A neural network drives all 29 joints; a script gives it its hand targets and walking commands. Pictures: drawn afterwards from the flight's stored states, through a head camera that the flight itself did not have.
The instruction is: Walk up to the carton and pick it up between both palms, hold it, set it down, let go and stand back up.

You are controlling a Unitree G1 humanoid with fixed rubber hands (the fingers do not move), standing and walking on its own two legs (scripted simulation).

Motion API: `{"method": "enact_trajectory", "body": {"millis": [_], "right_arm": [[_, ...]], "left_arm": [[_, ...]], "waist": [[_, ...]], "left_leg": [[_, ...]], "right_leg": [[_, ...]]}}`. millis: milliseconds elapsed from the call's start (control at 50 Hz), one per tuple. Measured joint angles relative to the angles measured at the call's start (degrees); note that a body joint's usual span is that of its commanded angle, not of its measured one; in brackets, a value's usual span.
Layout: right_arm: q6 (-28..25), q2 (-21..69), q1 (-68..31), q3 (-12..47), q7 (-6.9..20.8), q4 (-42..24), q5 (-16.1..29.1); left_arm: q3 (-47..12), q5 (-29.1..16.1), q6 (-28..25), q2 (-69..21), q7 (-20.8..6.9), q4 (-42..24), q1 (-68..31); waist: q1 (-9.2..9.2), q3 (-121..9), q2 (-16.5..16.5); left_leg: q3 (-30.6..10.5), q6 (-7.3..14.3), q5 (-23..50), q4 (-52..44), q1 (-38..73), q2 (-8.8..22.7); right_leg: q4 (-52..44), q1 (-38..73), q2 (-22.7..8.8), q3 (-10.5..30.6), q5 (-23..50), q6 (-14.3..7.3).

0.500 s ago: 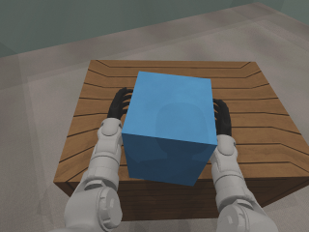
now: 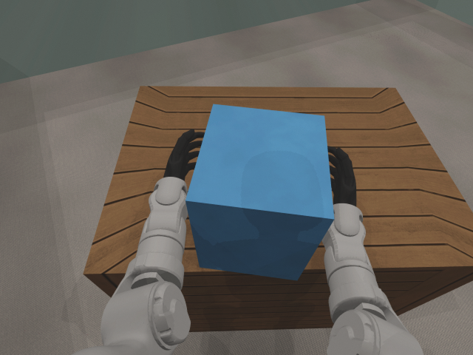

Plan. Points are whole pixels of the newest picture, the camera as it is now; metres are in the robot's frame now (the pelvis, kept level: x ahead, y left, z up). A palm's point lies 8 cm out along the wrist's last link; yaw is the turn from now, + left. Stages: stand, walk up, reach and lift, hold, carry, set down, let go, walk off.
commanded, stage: set down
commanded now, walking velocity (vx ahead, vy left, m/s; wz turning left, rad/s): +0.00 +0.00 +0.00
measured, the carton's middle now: (257, 197) +0.39 -0.02 +0.01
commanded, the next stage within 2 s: none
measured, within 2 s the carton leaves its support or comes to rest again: neither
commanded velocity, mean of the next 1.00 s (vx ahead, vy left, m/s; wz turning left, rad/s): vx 0.00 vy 0.00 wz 0.00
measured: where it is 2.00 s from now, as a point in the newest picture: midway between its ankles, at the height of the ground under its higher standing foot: outside the picture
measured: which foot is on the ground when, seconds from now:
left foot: down 0.00-1.00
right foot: down 0.00-1.00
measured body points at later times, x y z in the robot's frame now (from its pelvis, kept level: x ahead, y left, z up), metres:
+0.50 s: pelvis +0.00 +0.00 -0.02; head +0.06 +0.02 +0.43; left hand +0.45 +0.12 +0.03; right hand +0.40 -0.17 +0.02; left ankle +0.00 +0.12 -0.75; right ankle +0.01 -0.14 -0.75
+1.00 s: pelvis -0.03 +0.00 -0.01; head -0.01 +0.01 +0.44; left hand +0.36 +0.17 +0.03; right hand +0.31 -0.20 +0.03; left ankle +0.00 +0.12 -0.75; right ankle +0.01 -0.14 -0.75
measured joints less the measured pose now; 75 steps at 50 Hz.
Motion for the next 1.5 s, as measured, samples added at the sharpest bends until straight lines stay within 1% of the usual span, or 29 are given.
{"method": "enact_trajectory", "body": {"millis": [100,140,180,220,260,300,340,380,440,500,620,720,780,860,920,1020,1120,1220,1340,1500], "right_arm": [[-0.62,-0.16,-0.42,-0.49,0.15,0.35,-0.58],[-1.28,-0.94,-0.60,0.48,-0.19,1.60,0.20],[-1.88,-2.70,-1.03,2.91,-0.68,4.21,2.10],[-1.27,-5.39,-1.86,7.31,-1.21,8.26,5.23],[0.12,-7.89,-2.87,12.37,-1.96,12.38,9.74],[1.29,-9.37,-3.79,16.59,-3.12,15.14,14.81],[1.69,-9.95,-4.30,20.19,-4.23,16.10,19.64],[1.14,-10.19,-4.26,23.70,-5.14,15.92,23.81],[0.00,-10.90,-4.70,27.32,-6.17,16.97,28.05],[-0.53,-12.40,-5.47,29.03,-6.54,18.56,30.71],[-2.08,-15.91,-3.52,33.20,-6.03,17.15,35.24],[-2.46,-17.61,1.65,36.42,-5.67,14.38,37.99],[-1.82,-17.49,5.30,36.90,-5.33,10.80,38.88],[0.12,-17.05,9.72,37.31,-5.03,3.89,38.98],[2.43,-16.64,11.93,37.18,-5.20,-0.39,37.93],[6.52,-15.54,13.56,35.45,-5.87,-4.34,35.29],[8.84,-14.55,15.38,33.99,-6.28,-7.48,33.35],[10.48,-13.65,18.97,33.30,-6.65,-10.74,31.82],[12.33,-12.68,25.02,32.95,-6.62,-16.97,30.89],[15.37,-12.29,33.13,33.47,-6.03,-26.78,31.01]], "left_arm": [[0.55,0.72,0.00,-0.14,-0.25,-0.21,-0.41],[-0.16,0.18,-0.11,0.39,0.25,0.49,-0.59],[-2.07,-1.16,-0.22,1.75,1.37,2.31,-0.77],[-5.29,-4.07,-0.47,3.61,3.37,5.06,-0.91],[-9.43,-8.96,-0.93,5.61,5.58,7.99,-1.23],[-13.59,-14.48,-2.06,7.48,7.62,11.07,-2.13],[-16.80,-18.81,-3.77,8.91,9.10,13.80,-3.35],[-18.68,-21.24,-5.53,9.64,9.75,15.67,-4.23],[-19.82,-22.70,-6.86,9.86,9.67,18.23,-5.25],[-21.19,-23.96,-6.66,9.95,9.02,19.45,-5.40],[-22.88,-25.48,-5.98,10.06,7.43,14.87,-0.26],[-23.97,-26.41,-5.55,11.06,5.86,9.23,6.86],[-24.92,-27.91,-5.40,12.10,5.42,5.73,10.66],[-26.05,-30.29,-4.71,13.46,4.98,0.93,14.05],[-26.55,-31.74,-3.41,14.21,4.38,-1.52,15.12],[-27.19,-33.42,-0.47,14.94,3.47,-3.40,15.32],[-27.38,-33.25,2.06,14.51,3.26,-6.66,16.99],[-27.59,-32.72,4.45,13.79,3.08,-11.02,20.90],[-28.60,-33.09,6.73,13.84,3.39,-18.00,27.35],[-30.80,-35.09,9.71,15.71,3.90,-29.10,36.88]], "waist": [[0.15,0.40,-0.10],[0.21,0.28,-0.10],[0.12,-0.10,-0.01],[-0.09,-0.71,0.17],[-0.43,-1.99,0.46],[-0.80,-4.02,0.84],[-1.01,-6.33,1.23],[-0.97,-8.44,1.65],[-0.79,-10.21,2.48],[-0.66,-10.64,3.40],[-0.16,-10.22,3.94],[-0.35,-8.95,3.37],[-0.81,-8.27,3.19],[-0.90,-7.56,2.99],[-0.68,-6.83,2.66],[-0.39,-5.14,1.91],[0.02,-3.62,1.42],[0.46,-2.27,0.97],[1.27,-0.96,0.26],[2.40,-0.13,-0.40]], "left_leg": [[0.09,0.00,0.18,-0.14,0.00,0.00],[0.22,-0.01,0.17,-0.04,-0.20,0.05],[0.45,-0.04,0.02,0.33,-0.71,0.16],[0.75,-0.05,-0.32,1.15,-1.87,0.35],[0.93,-0.05,-0.90,2.72,-4.39,0.61],[1.01,-0.04,-1.75,5.02,-8.24,0.95],[1.15,-0.11,-2.73,7.52,-12.37,1.38],[1.31,-0.24,-3.75,9.83,-15.81,1.87],[1.13,-0.40,-5.19,12.68,-18.79,2.43],[0.55,-0.48,-6.31,14.67,-19.81,2.67],[0.21,-0.52,-7.24,15.76,-18.30,2.80],[0.01,-0.51,-6.77,14.63,-15.32,2.57],[-0.25,-0.55,-6.13,13.89,-14.19,2.39],[-0.10,-0.51,-5.02,12.71,-12.96,2.16],[0.18,-0.42,-4.04,11.49,-11.47,1.91],[0.39,-0.31,-2.49,9.55,-8.42,1.40],[0.53,-0.29,-1.67,8.43,-5.46,1.15],[0.57,-0.23,-1.35,7.59,-2.39,0.95],[0.65,-0.23,-1.36,7.00,0.34,0.81],[0.85,-0.36,-1.92,6.57,2.67,0.85]], "right_leg": [[-0.04,-0.09,0.00,0.08,0.16,-0.02],[0.05,-0.34,0.04,0.21,0.20,-0.03],[0.28,-0.89,0.14,0.44,0.22,-0.06],[0.80,-2.06,0.31,0.74,0.17,-0.07],[1.88,-4.46,0.54,0.96,-0.06,-0.08],[3.58,-8.11,0.84,1.10,-0.50,-0.09],[5.47,-12.08,1.22,1.31,-1.04,-0.12],[7.09,-15.35,1.66,1.56,-1.55,-0.14],[8.82,-17.82,2.17,1.50,-2.37,-0.16],[9.92,-18.25,2.39,1.00,-3.16,-0.14],[10.64,-16.49,2.52,0.71,-3.99,-0.10],[10.11,-13.67,2.33,0.48,-3.94,-0.17],[9.61,-12.52,2.18,0.21,-3.56,-0.30],[9.03,-11.60,1.98,0.33,-2.75,-0.41],[8.59,-10.54,1.74,0.59,-2.13,-0.45],[7.98,-8.10,1.28,0.75,-1.30,-0.52],[7.57,-5.48,1.04,0.87,-0.86,-0.55],[7.30,-2.66,0.87,0.89,-0.85,-0.55],[7.45,-0.29,0.73,0.95,-1.26,-0.61],[7.54,1.70,0.79,1.14,-2.02,-0.77]]}}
